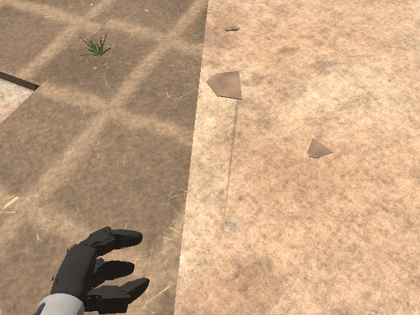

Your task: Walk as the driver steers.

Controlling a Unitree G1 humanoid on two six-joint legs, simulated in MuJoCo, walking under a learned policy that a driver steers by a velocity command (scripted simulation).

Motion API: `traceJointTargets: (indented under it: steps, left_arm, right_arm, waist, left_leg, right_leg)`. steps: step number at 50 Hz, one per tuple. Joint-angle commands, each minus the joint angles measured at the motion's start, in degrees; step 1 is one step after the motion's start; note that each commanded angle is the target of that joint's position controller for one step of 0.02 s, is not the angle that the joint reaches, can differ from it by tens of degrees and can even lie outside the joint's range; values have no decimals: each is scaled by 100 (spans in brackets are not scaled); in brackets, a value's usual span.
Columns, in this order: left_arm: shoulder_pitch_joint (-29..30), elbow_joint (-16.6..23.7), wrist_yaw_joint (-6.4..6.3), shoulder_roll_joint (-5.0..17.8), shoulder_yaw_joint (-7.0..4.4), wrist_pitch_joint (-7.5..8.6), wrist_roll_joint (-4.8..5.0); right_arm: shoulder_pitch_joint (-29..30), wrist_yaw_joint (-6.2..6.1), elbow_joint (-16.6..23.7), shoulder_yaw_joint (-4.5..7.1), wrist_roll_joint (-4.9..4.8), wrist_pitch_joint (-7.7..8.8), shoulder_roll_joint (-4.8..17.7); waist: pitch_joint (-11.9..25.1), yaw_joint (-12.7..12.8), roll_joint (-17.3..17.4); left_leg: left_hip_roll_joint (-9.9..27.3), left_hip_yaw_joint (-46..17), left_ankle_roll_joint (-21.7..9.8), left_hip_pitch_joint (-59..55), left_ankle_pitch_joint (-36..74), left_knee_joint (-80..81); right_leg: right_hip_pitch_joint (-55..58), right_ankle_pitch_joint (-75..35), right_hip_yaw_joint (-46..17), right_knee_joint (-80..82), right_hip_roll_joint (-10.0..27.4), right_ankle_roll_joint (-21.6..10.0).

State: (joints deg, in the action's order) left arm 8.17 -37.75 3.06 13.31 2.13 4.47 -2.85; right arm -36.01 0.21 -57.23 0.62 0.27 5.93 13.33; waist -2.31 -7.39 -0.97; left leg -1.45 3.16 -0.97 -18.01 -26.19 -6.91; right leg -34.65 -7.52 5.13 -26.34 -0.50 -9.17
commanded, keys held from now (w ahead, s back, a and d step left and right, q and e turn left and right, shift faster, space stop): w+shift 0.08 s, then w+q+shift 0.92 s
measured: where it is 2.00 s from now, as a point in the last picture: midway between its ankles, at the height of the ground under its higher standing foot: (37, 116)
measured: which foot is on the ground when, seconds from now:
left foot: down 0.00-0.06, up 0.08-0.32, down 0.34-0.66, up 0.68-1.00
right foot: up 0.00-0.04, down 0.06-0.42, up 0.44-0.66, down 0.68-1.00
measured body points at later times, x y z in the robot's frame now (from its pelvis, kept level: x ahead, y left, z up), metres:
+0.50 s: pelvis +0.47 -0.03 -0.03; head +0.51 -0.05 +0.42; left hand +0.45 +0.23 -0.14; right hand +0.65 -0.26 -0.16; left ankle +0.46 +0.06 -0.74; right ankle +0.34 -0.14 -0.59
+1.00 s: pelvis +0.87 +0.00 -0.05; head +0.89 +0.01 +0.40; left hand +0.64 +0.14 -0.18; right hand +1.22 -0.01 -0.10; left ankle +0.92 +0.17 -0.73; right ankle +0.82 -0.16 -0.74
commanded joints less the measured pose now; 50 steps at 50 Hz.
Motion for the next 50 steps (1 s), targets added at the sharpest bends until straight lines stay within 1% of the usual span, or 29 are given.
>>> traceJointTargets:
  steps: [1,2,3,4,5,7,9,12,13,16,18,20,21,22,23,24,25,26,28,30,32,33,34,35,36,37,40,45,50]
  left_arm:
    - [-1514,-248,-189,957,-387,30,17]
    - [-2548,-593,-280,1169,-513,19,-1]
    - [-3432,-813,-364,1573,-639,-4,-102]
    - [-3563,-802,-352,1671,-707,1,-132]
    - [-3539,-896,-304,1373,-712,8,83]
    - [-2732,-971,-284,852,-633,164,8]
    - [-2750,-1134,-323,481,-511,297,125]
    - [-2418,-1212,-285,477,-463,487,249]
    - [-2282,-1185,-283,430,-437,502,253]
    - [-2517,-1131,-333,676,-444,649,310]
    - [-3129,-1164,-414,776,-428,544,272]
    - [-3792,-1357,-600,1159,-396,299,374]
    - [-3535,-1263,-639,1306,-377,219,478]
    - [-2501,-965,-662,1555,-450,190,489]
    - [-1672,-294,-750,1551,-448,308,410]
    - [-986,114,-770,1505,-392,331,278]
    - [-1033,333,-663,1179,-271,347,167]
    - [-1088,496,-518,993,-181,325,79]
    - [-2050,354,-271,764,-198,29,-17]
    - [-3585,-157,-154,913,-404,-236,61]
    - [-4394,-483,-150,1178,-583,-225,108]
    - [-5324,-747,-188,1396,-710,-188,5]
    - [-5586,-829,-227,1517,-741,-145,-114]
    - [-4730,-597,-227,1240,-557,-62,-54]
    - [-3180,-146,-318,1814,-717,-6,6]
    - [-2164,164,-343,1757,-790,15,94]
    - [-2237,-192,-395,1106,-669,236,13]
    - [-3446,-883,-474,819,-604,344,61]
    - [-4239,-1100,-558,724,-607,267,-15]
  right_arm:
    - [3,-188,40,289,127,-193,1472]
    - [254,-160,83,317,124,-228,1537]
    - [333,-98,292,217,215,-176,957]
    - [-178,-24,513,43,-158,-79,295]
    - [790,-90,753,144,-154,-26,905]
    - [1400,-29,729,147,-83,2,850]
    - [1202,93,621,153,116,-249,643]
    - [1946,285,1095,82,166,-421,208]
    - [2146,341,1190,18,127,-380,65]
    - [2238,426,1201,93,94,-313,320]
    - [2229,381,1172,302,137,-370,914]
    - [2012,430,1171,362,262,-365,806]
    - [1073,433,994,425,376,-399,846]
    - [-13,378,632,577,213,-456,1108]
    - [-268,236,664,680,66,-435,1487]
    - [-428,73,858,671,105,-377,1499]
    - [-102,-68,934,643,192,-328,1514]
    - [1134,-190,1295,617,215,-262,1484]
    - [3546,-170,1988,641,233,-79,1832]
    - [3672,56,1916,742,48,15,1859]
    - [3596,172,1850,773,52,-77,1706]
    - [3984,171,2009,778,111,-169,1690]
    - [4306,157,2248,650,192,-254,1182]
    - [3687,80,2356,409,108,-265,476]
    - [2158,140,2595,257,-130,-311,-90]
    - [1961,223,2378,302,70,-410,362]
    - [2702,454,2415,527,222,-587,967]
    - [3451,611,2634,470,229,-632,768]
    - [4409,700,2774,342,263,-534,571]
  waist:
    - [481,1307,872]
    - [879,1755,794]
    - [1556,1794,-25]
    - [2615,1428,-1382]
    - [2115,1573,-188]
    - [439,1120,306]
    - [56,686,105]
    - [-497,368,-295]
    - [-439,340,-341]
    - [4,381,-137]
    - [149,525,388]
    - [266,408,353]
    - [508,-117,363]
    - [761,-1062,1801]
    - [1178,-962,1928]
    - [1096,-993,608]
    - [830,-443,-293]
    - [149,343,-1078]
    - [-366,1815,-779]
    - [318,2391,-155]
    - [596,2553,-189]
    - [696,3100,-635]
    - [54,3204,-1509]
    - [-583,2286,-1443]
    - [-116,631,-2512]
    - [-278,385,-1675]
    - [-469,728,-433]
    - [-130,1013,-165]
    - [-663,1437,62]
  left_leg:
    - [1454,-81,-494,776,7922,-2825]
    - [1351,-42,-492,1731,7177,-4202]
    - [821,-11,-553,3294,3336,-6189]
    - [-107,-534,-253,6025,-631,-8557]
    - [167,-745,-398,6710,173,-7972]
    - [590,-773,-457,6074,955,-6767]
    - [776,-767,-371,5034,1020,-6033]
    - [389,4,-330,4301,2377,-4664]
    - [221,257,-375,3761,3190,-4109]
    - [-73,503,-585,3057,4791,-3512]
    - [-788,1236,-802,3062,3895,-3584]
    - [-1168,1428,-947,1757,3038,-3209]
    - [-975,1195,-1174,-244,3212,-2867]
    - [206,-222,-1821,-2281,4129,-2505]
    - [1594,-2358,-2201,-2690,3774,-2464]
    - [1915,-2844,-1992,-2248,3636,-2417]
    - [2123,-3153,-1724,-1364,2855,-2234]
    - [1985,-2942,-1333,983,1945,-1482]
    - [1128,-1673,-1137,5703,1007,-192]
    - [522,-965,-1007,6199,835,-627]
    - [62,-619,-643,5523,727,-1988]
    - [-277,-596,-446,5619,787,-3685]
    - [-692,-1043,-493,6007,-158,-5889]
    - [-817,-1528,-746,6466,62,-6777]
    - [-624,-1315,-746,6352,475,-6848]
    - [-4,-1150,-557,6064,918,-6964]
    - [476,-1292,-207,6082,2257,-6246]
    - [226,-825,-473,5956,4069,-4679]
    - [275,79,-719,6108,4593,-3336]
  right_leg:
    - [2289,1223,111,16,-406,-291]
    - [3730,1368,-145,-93,-115,-446]
    - [5358,1703,-1268,-896,1045,-552]
    - [7606,893,-4220,-683,2512,-1693]
    - [6948,1513,-4033,234,2159,-1305]
    - [4525,694,-2674,925,1752,-778]
    - [3101,-31,-1606,1234,1349,-254]
    - [1543,-627,-46,1595,473,131]
    - [1137,-729,400,1458,209,260]
    - [1388,-1737,510,980,484,565]
    - [2258,-4179,651,146,440,887]
    - [1766,-5825,618,-1866,569,1422]
    - [110,-5046,601,-3500,581,1839]
    - [-2447,1003,246,-6802,179,1904]
    - [-3632,4608,-934,-7968,376,1878]
    - [-4100,5318,-1701,-7795,669,1624]
    - [-4074,5500,-2114,-6950,790,1250]
    - [-2943,4959,-2019,-5154,953,956]
    - [1470,2920,-982,-2721,751,1046]
    - [3755,1088,-204,-2559,492,1161]
    - [4223,1426,-186,-2261,553,1225]
    - [4699,2227,-253,-1888,449,1200]
    - [3985,3561,-1247,-859,848,1260]
    - [3004,4626,-2401,112,1236,1545]
    - [2122,6178,-5123,1880,2289,1059]
    - [1621,6940,-5201,1846,2357,629]
    - [1405,5167,-3121,674,2002,464]
    - [2204,3265,-1053,-140,1755,646]
    - [2899,2616,-45,-176,1718,747]
Velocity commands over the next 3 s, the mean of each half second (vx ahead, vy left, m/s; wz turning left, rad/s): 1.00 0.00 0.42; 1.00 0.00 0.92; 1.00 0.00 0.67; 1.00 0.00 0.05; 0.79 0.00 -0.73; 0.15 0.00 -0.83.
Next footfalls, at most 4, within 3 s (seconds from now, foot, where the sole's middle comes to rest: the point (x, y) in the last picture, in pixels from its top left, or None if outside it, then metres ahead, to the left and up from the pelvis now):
0.06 right None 0.23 -0.08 -0.78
0.34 left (171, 301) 0.50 0.08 -0.78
0.68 right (224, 196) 0.86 -0.14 -0.78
1.16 left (129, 174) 1.09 0.22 -0.91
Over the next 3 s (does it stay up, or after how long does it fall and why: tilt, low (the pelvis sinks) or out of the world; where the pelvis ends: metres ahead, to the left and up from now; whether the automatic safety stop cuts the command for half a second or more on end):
stays up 1.82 1.25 -0.26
